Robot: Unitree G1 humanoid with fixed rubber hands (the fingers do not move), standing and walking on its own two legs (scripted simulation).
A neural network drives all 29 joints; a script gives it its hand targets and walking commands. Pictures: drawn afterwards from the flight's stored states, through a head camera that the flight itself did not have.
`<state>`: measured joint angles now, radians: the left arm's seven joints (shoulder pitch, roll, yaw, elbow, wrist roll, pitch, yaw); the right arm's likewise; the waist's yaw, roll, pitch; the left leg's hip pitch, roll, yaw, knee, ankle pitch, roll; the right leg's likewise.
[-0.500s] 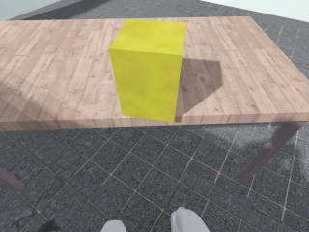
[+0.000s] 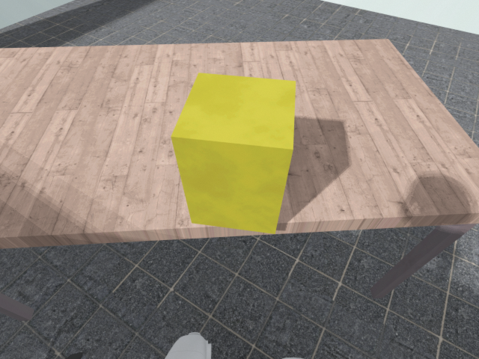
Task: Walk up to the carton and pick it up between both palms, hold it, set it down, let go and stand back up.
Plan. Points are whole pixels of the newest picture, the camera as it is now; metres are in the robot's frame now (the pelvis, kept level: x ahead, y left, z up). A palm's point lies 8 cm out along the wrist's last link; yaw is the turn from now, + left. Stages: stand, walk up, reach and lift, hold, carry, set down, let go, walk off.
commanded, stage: walk up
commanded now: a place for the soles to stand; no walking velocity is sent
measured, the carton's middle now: (239, 158) +0.44 +0.02 +0.07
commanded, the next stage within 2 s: none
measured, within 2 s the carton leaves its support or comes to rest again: neither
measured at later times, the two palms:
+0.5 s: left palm out of the picture +0.08 +0.29 -0.13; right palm out of the picture +0.06 -0.36 -0.10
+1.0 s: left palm out of the picture +0.11 +0.30 -0.12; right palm out of the picture +0.08 -0.35 -0.10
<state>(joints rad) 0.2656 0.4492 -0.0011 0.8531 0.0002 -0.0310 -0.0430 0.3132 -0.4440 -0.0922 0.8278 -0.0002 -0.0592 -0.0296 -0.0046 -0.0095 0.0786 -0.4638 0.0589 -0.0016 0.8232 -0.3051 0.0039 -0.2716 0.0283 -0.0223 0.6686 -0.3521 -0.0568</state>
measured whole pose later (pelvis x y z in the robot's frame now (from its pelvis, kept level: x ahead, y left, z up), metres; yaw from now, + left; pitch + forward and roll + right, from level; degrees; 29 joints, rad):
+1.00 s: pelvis +0.04 -0.02 -0.02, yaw +0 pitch -2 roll +1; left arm 0.24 0.45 0.00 0.85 0.00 0.03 -0.04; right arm 0.31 -0.40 -0.09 0.85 0.00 -0.06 -0.05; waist 0.00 -0.04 0.11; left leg -0.38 0.02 0.00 0.77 -0.35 -0.01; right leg -0.41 0.01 -0.03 0.94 -0.47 -0.06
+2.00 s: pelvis -0.02 -0.07 -0.01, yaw +0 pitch -3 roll +3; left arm 0.20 0.44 0.00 0.85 0.00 0.02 -0.04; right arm 0.30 -0.40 -0.09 0.85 0.00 -0.03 -0.08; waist 0.00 -0.03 0.17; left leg -0.41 -0.01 -0.02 0.97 -0.46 0.00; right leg -0.34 0.00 -0.07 0.80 -0.41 -0.07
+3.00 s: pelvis -0.04 -0.05 -0.02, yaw +2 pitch -3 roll +0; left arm 0.16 0.44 0.00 0.85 0.00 0.03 -0.03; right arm 0.29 -0.40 -0.08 0.85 0.00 -0.05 -0.08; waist 0.00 -0.01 0.21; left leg -0.34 -0.02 -0.03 0.83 -0.44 0.00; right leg -0.39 -0.01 -0.10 0.92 -0.47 -0.07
